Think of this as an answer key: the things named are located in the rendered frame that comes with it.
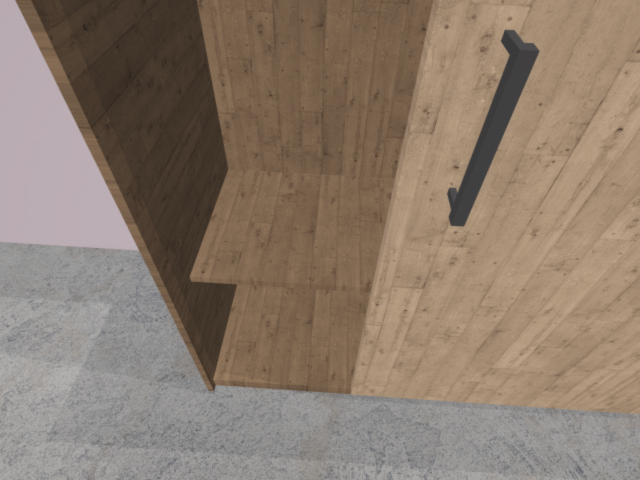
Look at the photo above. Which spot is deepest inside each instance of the wardrobe door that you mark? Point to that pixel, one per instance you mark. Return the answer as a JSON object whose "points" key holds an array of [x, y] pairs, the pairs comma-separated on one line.
{"points": [[535, 302]]}

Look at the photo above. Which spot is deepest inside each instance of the handle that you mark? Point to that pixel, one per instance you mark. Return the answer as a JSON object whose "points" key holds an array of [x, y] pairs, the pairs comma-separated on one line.
{"points": [[517, 70]]}

